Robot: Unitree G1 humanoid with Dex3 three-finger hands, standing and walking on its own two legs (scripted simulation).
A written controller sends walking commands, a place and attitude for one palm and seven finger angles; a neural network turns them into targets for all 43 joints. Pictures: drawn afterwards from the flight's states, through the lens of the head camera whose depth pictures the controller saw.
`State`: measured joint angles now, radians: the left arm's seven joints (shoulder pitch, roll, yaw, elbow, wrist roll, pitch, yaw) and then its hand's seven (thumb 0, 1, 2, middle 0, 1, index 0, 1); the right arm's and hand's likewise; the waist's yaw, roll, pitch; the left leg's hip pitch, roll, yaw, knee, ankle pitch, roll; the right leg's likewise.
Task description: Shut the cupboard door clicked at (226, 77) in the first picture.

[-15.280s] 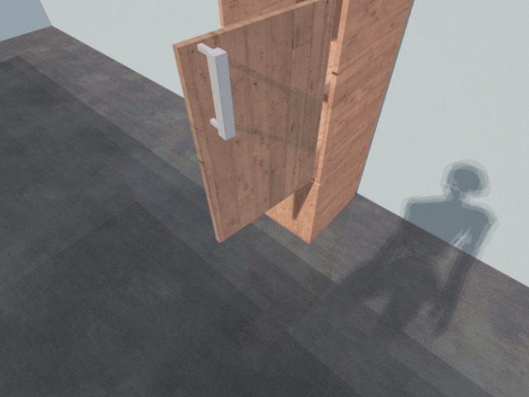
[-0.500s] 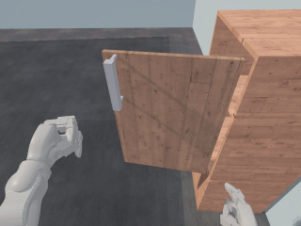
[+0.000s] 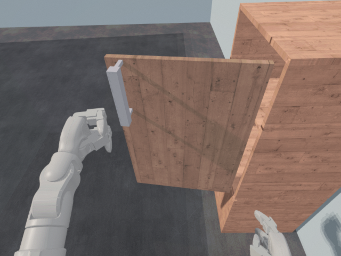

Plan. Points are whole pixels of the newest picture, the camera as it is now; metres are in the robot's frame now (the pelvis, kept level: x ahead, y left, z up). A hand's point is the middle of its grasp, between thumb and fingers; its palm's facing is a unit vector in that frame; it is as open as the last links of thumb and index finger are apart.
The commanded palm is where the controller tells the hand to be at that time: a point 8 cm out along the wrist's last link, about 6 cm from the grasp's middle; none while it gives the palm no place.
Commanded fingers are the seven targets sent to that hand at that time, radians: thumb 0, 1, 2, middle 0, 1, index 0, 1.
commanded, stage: bring the fist close to the handle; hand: left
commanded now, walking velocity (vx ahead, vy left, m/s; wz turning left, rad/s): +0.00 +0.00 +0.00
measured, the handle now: (123, 94) +0.47 +0.17 +0.16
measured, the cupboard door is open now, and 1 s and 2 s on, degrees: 82 82 66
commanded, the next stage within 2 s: push the door shut along its arc in 0.78 s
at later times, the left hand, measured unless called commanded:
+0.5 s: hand (124, 113) +0.39 +0.14 +0.17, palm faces -0.01 -1.00 -0.02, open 3.1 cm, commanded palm +0.35 +0.19 +0.17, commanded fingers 0.00 0.90 0.90 -1.30 -1.50 -1.30 -1.50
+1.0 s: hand (120, 114) +0.38 +0.15 +0.16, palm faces -0.02 -1.00 -0.02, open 3.1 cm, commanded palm +0.37 +0.20 +0.17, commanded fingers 0.00 0.90 0.90 -1.30 -1.50 -1.30 -1.50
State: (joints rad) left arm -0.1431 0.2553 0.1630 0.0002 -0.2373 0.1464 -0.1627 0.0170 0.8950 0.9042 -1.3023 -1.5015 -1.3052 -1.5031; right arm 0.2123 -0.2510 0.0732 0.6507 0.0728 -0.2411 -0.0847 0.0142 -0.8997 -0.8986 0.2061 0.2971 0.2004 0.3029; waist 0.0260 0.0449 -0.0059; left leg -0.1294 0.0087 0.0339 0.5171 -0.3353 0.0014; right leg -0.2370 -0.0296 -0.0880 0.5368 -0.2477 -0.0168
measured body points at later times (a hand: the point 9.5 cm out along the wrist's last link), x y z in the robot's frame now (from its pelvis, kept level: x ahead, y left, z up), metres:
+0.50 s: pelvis +0.01 +0.00 +0.00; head +0.00 -0.02 +0.45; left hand +0.38 +0.20 +0.17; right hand +0.17 -0.24 -0.09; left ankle -0.03 +0.12 -0.73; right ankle +0.03 -0.11 -0.73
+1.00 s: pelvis +0.01 +0.00 +0.00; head +0.00 -0.02 +0.45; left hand +0.38 +0.21 +0.17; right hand +0.17 -0.24 -0.09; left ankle -0.03 +0.12 -0.73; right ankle +0.03 -0.11 -0.73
